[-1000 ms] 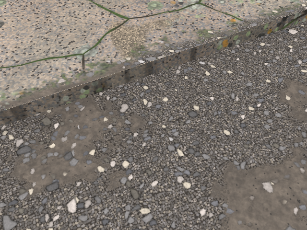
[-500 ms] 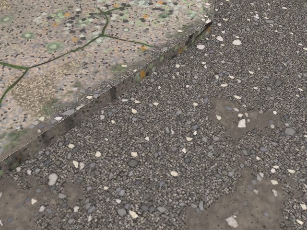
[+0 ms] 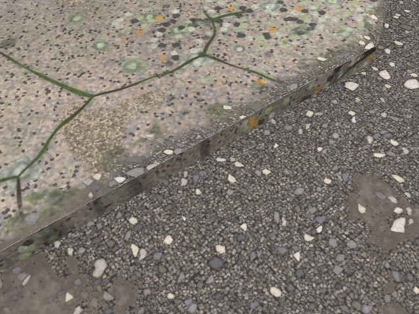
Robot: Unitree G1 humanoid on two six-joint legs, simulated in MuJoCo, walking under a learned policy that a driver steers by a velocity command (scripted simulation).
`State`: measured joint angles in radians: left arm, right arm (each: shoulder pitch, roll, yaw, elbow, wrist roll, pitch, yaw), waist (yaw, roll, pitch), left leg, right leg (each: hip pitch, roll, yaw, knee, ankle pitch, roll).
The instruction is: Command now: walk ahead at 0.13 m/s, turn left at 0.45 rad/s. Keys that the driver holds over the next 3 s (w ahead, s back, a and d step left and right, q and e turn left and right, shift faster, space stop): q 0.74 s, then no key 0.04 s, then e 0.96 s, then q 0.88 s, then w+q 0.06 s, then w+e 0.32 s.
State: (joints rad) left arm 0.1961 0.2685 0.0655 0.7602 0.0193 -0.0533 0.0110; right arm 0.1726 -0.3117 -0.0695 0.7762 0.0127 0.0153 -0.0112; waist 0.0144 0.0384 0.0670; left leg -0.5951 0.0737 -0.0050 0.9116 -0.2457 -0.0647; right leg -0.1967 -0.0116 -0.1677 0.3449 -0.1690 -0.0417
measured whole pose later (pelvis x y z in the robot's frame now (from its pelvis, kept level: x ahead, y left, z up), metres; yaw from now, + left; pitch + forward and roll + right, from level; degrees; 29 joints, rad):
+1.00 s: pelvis +0.07 +0.01 -0.01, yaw +27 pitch +0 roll +0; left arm 0.19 0.26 0.03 0.82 0.00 -0.01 -0.01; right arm 0.16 -0.26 -0.05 0.68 -0.01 0.05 -0.03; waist 0.04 -0.01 0.05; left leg -0.21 0.01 -0.04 0.46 -0.25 -0.03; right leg -0.25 -0.04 0.00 0.51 -0.27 0.02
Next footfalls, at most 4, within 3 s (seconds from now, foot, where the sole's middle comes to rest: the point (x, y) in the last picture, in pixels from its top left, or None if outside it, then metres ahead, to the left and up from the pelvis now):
0.18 left None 0.14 0.14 -0.78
0.60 right None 0.17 -0.09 -0.78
0.96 left None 0.04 0.15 -0.78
1.30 right None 0.14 -0.09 -0.78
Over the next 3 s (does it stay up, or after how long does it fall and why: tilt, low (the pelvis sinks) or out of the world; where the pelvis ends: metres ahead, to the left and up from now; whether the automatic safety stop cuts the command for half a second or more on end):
stays up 0.16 0.09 0.00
